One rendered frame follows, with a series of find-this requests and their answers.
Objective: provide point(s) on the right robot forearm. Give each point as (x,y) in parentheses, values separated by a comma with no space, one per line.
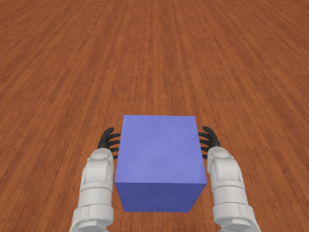
(231,209)

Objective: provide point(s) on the carton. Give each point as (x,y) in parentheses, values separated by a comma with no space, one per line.
(160,167)

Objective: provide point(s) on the robot right hand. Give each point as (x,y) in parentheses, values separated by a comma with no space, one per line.
(212,140)

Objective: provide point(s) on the robot left hand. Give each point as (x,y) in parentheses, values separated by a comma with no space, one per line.
(105,143)

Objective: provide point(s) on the left robot forearm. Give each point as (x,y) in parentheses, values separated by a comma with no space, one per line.
(94,210)

